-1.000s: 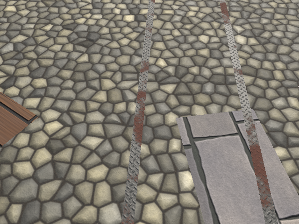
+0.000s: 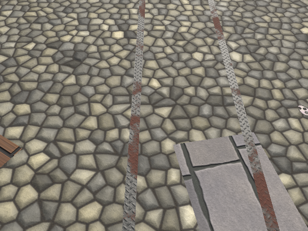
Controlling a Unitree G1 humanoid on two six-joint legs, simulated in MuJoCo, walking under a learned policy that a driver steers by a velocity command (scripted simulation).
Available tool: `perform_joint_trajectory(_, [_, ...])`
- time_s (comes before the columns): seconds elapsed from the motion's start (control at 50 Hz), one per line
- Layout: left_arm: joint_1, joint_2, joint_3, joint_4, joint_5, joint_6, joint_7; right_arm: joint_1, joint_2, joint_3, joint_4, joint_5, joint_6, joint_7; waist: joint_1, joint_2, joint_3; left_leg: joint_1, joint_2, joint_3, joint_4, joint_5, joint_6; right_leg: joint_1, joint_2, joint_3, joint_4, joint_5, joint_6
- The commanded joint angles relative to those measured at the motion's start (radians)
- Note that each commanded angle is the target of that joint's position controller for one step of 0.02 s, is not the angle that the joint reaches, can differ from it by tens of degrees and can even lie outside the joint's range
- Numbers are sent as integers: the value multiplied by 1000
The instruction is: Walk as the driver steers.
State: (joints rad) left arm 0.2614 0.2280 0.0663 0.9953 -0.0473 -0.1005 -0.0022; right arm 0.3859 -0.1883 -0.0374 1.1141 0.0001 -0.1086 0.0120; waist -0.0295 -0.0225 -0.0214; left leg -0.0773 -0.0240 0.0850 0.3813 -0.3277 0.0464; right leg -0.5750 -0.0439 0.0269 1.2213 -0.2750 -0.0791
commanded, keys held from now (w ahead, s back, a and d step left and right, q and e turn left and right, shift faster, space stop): w+e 1.00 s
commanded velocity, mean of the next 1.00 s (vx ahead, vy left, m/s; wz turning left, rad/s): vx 0.48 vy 0.00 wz -0.51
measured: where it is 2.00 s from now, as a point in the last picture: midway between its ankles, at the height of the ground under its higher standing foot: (253, 153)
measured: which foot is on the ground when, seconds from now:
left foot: down 0.00-0.30, up 0.32-0.76, down 0.78-1.00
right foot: up 0.00-0.26, down 0.28-0.80, up 0.82-1.00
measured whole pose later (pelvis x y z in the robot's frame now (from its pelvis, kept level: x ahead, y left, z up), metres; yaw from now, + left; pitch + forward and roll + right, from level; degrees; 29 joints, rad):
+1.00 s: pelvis +0.56 -0.11 +0.00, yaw -34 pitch +2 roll +2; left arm 0.24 0.31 0.08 0.70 -0.03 -0.03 0.00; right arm 0.27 -0.25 -0.06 0.81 -0.01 -0.11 0.00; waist -0.03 -0.05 0.01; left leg -0.20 -0.02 0.09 0.36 -0.19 0.03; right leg -0.65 -0.07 0.06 1.16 -0.29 -0.02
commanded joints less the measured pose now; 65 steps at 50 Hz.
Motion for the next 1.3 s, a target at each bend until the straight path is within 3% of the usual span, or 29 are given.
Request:
perform_joint_trajectory(0.02, [-49,17,6,-64,5,15,-13,46,-86,1,-24,-17,4,-16,8,94,120,69,243,-132,-212,422,98,-250,-51,36,-85,124,4])
perform_joint_trajectory(0.1, [-258,-15,-21,-167,21,17,-23,19,-155,-8,-52,-15,-2,-42,-16,80,165,-66,223,-2,-295,419,90,-120,-27,-63,-434,312,25])
perform_joint_trajectory(0.18, [-347,16,-21,-228,19,19,-53,69,-179,-18,-46,3,4,-44,-14,76,168,88,274,64,-239,636,77,-84,3,-105,-581,305,-23])
perform_joint_trajectory(0.22, [-312,56,-2,-242,19,18,-65,50,-207,-27,-63,2,17,-50,33,119,100,177,292,97,-98,1007,55,6,59,-154,-581,229,-62])
perform_joint_trajectory(0.26, [-97,137,40,-199,14,26,-71,10,-236,-36,-93,-5,39,-56,154,167,-35,164,286,115,219,1215,32,277,127,-173,-596,173,-108])
perform_joint_trajectory(0.28, [50,198,73,-165,14,35,-59,-9,-239,-34,-117,-5,38,-54,232,136,-107,-4,247,116,471,1066,2,542,113,-92,-646,179,-144])
perform_joint_trajectory(0.3, [131,281,90,-156,21,46,-38,62,-123,-4,-155,-25,18,-36,165,-124,-227,-408,95,100,899,250,-50,901,-142,363,-655,69,-277])
perform_joint_trajectory(0.32, [134,277,77,-170,34,39,-36,72,-80,17,-188,4,-33,-13,130,-166,-378,-613,-38,-132,1128,-234,-41,1024,-313,860,-887,-107,-397])
perform_joint_trajectory(0.34, [115,208,60,-164,40,30,-34,-75,-175,-13,-232,43,-65,-3,164,-94,-257,-717,25,-215,1144,-163,-6,942,-266,758,-955,-118,-317])
perform_joint_trajectory(0.36, [32,171,48,-178,33,19,-35,-130,-190,-16,-262,50,-76,-7,120,-32,-123,-723,74,-196,1060,-62,10,765,-231,597,-969,-34,-272])
perform_joint_trajectory(0.38, [-55,143,37,-202,35,10,-41,-138,-191,-24,-254,32,-73,-19,64,70,-57,-659,113,-187,980,-9,6,588,-184,486,-985,72,-245])
perform_joint_trajectory(0.4, [-111,127,30,-222,43,5,-41,-107,-195,-35,-252,19,-56,-27,17,70,-34,-575,146,-191,914,20,-3,458,-147,401,-998,148,-229])
perform_joint_trajectory(0.46, [-113,136,27,-232,38,3,-29,-98,-171,-42,-282,-6,-9,-36,-24,19,1,-489,172,-166,770,50,-49,269,-91,289,-1033,223,-226])
perform_joint_trajectory(0.52, [-39,178,37,-229,38,4,-3,-239,-163,-42,-344,-24,1,-47,17,-10,36,-533,148,-141,554,227,-94,223,-54,240,-1041,235,-212])
perform_joint_trajectory(0.6, [42,184,40,-224,25,18,10,-394,-135,-28,-395,-10,-12,-36,86,-46,33,-487,77,-133,239,427,-97,268,-21,229,-995,174,-154])
perform_joint_trajectory(0.68, [97,176,39,-217,19,32,15,-463,-167,-32,-437,5,-29,-10,110,-61,17,-468,43,-157,121,389,-83,390,-63,328,-893,145,-144])
perform_joint_trajectory(0.72, [97,182,41,-226,25,41,21,-452,-192,-39,-446,10,-43,1,91,-84,6,-424,27,-159,85,292,-64,443,-86,391,-829,169,-135])
perform_joint_trajectory(0.76, [69,164,34,-245,29,47,23,-315,-224,-57,-417,8,-55,-1,12,-111,-46,-227,24,-138,27,262,-17,432,-49,396,-719,255,-99])
perform_joint_trajectory(0.78, [46,112,15,-267,36,41,17,-165,-273,-73,-398,-12,-60,-8,-61,-68,-167,26,144,-234,66,257,47,332,4,330,-500,245,-61])
perform_joint_trajectory(0.8, [138,57,-1,-295,23,29,17,-7,-360,-97,-379,-33,-50,-18,-61,158,-326,414,375,-595,41,129,186,9,143,175,-159,-7,20])
perform_joint_trajectory(0.82, [192,102,-5,-308,7,22,15,21,-332,-94,-358,-8,-36,-10,-41,363,-361,489,487,-908,-46,-72,252,-204,118,149,33,-324,37])
perform_joint_trajectory(0.84, [139,193,17,-295,1,27,14,-38,-231,-69,-385,2,-26,-14,-58,222,-218,377,450,-792,-64,-173,206,-275,55,166,124,-248,47])
perform_joint_trajectory(0.86, [56,205,22,-309,13,35,13,-87,-196,-57,-395,0,-14,-17,-60,126,-109,237,398,-620,-75,-104,159,-268,17,123,130,-162,53])
perform_joint_trajectory(0.92, [15,148,26,-335,19,50,5,-177,-161,-41,-387,-15,-8,-14,10,120,26,-41,288,-357,-169,130,122,-161,-57,97,12,-45,53])
perform_joint_trajectory(1.1, [-150,84,5,-412,25,55,-24,-137,-237,-69,-338,-2,-6,-18,-22,86,52,-10,259,-21,-221,401,114,-145,-65,16,-390,301,71])
perform_joint_trajectory(1.2, [-276,88,4,-474,18,54,-55,-74,-284,-82,-310,20,22,-21,-55,91,98,117,309,39,-181,465,86,-125,-34,-56,-554,231,28])
perform_joint_trajectory(1.26, [-185,147,35,-474,26,61,-59,-80,-328,-94,-313,29,43,-29,26,136,16,164,309,100,41,937,57,70,62,-137,-590,73,-36])
perform_joint_trajectory(1.28, [-34,190,62,-436,24,63,-54,-93,-327,-92,-318,32,51,-34,114,124,-62,113,282,132,232,1010,34,276,110,-155,-656,122,-71])
perform_joint_trajectory(1.3, [145,259,97,-391,23,71,-36,-85,-295,-78,-332,20,47,-39,196,67,-155,-103,248,138,507,827,-8,593,76,-53,-671,165,-118])
Velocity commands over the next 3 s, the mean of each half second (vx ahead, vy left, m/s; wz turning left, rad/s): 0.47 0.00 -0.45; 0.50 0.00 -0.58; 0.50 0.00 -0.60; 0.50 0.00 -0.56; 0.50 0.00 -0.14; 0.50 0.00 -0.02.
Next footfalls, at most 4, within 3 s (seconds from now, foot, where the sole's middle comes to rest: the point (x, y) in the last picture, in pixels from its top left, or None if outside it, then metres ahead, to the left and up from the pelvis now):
0.28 right None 0.33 -0.14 -0.78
0.78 left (160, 203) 0.66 -0.04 -0.78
1.30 right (240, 187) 0.73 -0.42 -0.78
1.76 left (242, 133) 1.06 -0.51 -0.78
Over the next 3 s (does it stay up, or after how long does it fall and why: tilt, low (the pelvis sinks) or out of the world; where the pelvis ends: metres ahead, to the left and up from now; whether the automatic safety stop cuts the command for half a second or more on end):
stays up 1.13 -1.03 0.00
